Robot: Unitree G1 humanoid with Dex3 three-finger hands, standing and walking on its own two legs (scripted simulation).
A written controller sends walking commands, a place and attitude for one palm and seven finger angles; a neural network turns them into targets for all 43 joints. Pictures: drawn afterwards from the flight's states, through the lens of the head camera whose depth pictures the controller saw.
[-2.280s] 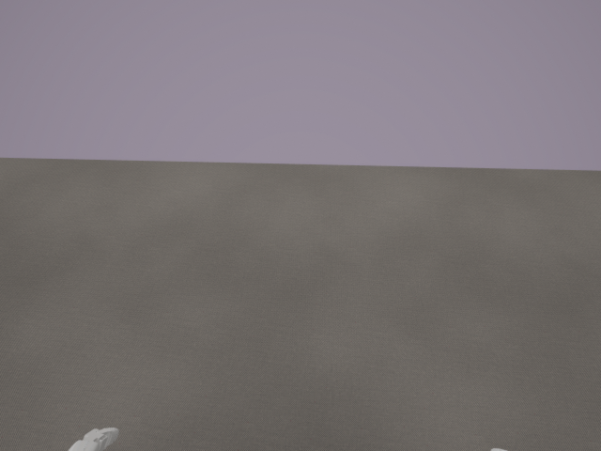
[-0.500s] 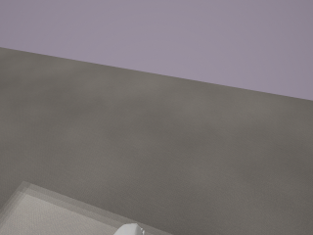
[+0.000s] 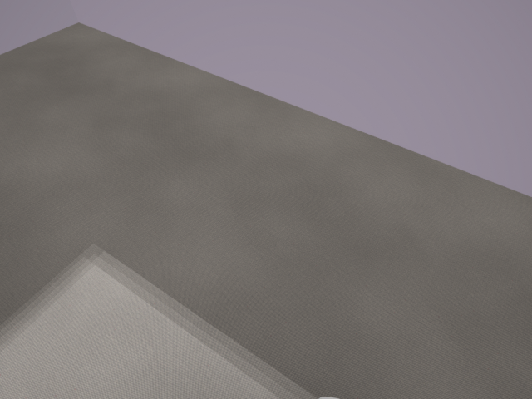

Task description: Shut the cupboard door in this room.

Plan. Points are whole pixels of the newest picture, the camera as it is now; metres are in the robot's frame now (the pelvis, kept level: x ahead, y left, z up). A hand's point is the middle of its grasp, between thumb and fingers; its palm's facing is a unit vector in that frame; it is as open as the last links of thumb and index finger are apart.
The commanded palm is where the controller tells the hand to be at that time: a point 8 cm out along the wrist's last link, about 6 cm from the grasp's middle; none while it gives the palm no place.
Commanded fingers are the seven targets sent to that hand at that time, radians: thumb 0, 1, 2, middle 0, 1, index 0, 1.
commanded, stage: turn or walk to find it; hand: left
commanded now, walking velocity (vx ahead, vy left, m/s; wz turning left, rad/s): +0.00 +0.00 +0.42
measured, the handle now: out of the picture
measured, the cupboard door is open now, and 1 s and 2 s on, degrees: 83 83 83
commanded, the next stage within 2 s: none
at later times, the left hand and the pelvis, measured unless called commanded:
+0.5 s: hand out of the picture -0.04 +0.20 -0.18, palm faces +0.28 -0.94 -0.22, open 7.4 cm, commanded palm none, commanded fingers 0.00 0.90 0.90 -0.20 -0.30 -0.20 -0.30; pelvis -0.03 +0.00 -0.01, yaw +15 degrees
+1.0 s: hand out of the picture -0.04 +0.21 -0.15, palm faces +0.44 -0.86 -0.27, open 7.4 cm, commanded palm none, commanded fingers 0.00 0.90 0.90 -0.20 -0.30 -0.20 -0.30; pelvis -0.05 -0.01 -0.01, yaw +26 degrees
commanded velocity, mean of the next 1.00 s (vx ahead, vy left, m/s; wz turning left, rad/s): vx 0.00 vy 0.00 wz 0.42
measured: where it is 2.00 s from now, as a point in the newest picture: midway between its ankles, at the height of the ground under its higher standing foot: outside the picture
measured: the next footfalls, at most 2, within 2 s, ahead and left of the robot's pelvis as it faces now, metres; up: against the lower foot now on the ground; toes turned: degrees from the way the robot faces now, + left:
right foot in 0.10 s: +0.04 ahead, -0.13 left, +0.00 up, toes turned +0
left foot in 0.52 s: -0.02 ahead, +0.12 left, +0.00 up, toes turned +20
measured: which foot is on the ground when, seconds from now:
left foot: down 0.00-0.10, up 0.12-0.50, down 0.52-0.98, up 1.00-1.00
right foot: up 0.00-0.08, down 0.10-0.52, up 0.54-0.96, down 0.98-1.00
